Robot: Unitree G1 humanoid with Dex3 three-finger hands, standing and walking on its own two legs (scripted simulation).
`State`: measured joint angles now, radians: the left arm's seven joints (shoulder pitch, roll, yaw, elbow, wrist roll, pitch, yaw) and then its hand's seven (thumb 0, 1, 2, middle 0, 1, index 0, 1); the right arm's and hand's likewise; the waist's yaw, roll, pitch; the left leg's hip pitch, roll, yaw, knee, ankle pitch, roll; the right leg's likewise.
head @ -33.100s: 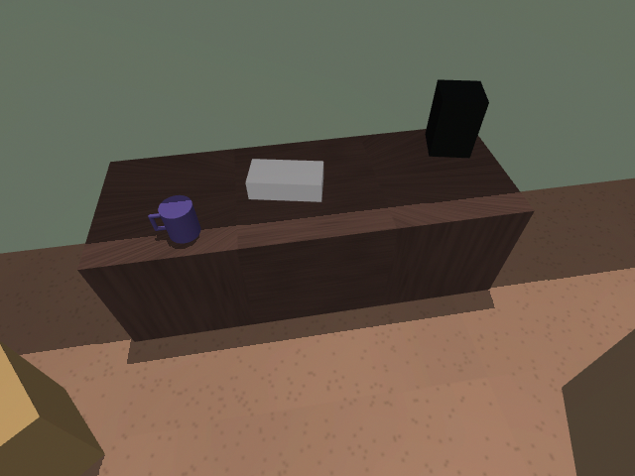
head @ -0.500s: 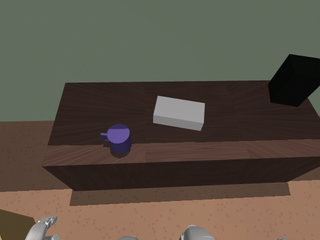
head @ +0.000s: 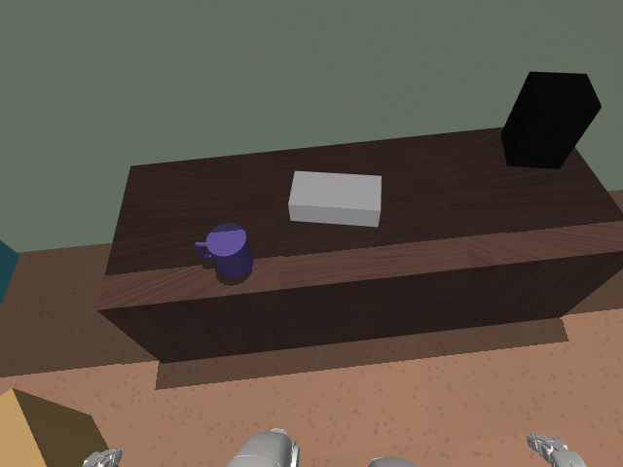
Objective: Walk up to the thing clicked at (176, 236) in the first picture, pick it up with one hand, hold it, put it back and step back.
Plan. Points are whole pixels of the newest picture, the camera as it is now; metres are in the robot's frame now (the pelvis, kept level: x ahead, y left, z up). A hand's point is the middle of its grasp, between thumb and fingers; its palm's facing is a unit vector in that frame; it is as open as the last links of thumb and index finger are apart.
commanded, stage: step back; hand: left
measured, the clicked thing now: (223, 250) +0.58 +0.24 -0.29
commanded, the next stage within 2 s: none
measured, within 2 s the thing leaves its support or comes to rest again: neither
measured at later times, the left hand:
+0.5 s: hand out of the picture -0.04 +0.28 -0.14, palm faces +0.07 -0.94 -0.35, open 7.4 cm
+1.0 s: hand out of the picture -0.20 +0.25 -0.13, palm faces +0.06 -0.90 -0.44, open 7.4 cm
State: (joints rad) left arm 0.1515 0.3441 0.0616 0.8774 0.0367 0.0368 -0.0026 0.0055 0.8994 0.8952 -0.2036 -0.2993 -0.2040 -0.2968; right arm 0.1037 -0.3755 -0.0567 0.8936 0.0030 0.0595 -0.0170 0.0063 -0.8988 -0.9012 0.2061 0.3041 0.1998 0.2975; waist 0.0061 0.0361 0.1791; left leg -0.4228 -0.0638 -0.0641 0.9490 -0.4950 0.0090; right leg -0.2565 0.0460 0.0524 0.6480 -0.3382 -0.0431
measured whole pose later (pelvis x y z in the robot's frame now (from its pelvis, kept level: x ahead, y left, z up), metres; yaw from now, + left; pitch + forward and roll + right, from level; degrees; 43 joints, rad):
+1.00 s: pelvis -0.31 -0.03 -0.01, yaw +5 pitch -1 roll +0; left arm 0.12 0.37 0.07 0.78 0.04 0.04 0.02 0.01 0.90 0.90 -0.21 -0.30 -0.21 -0.30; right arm 0.20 -0.40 -0.05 0.88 -0.01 0.05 -0.02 0.01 -0.90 -0.90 0.20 0.30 0.20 0.30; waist 0.00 0.03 0.17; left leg -0.29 -0.05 -0.07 0.78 -0.47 -0.01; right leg -0.40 -0.03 -0.01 0.65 -0.23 0.00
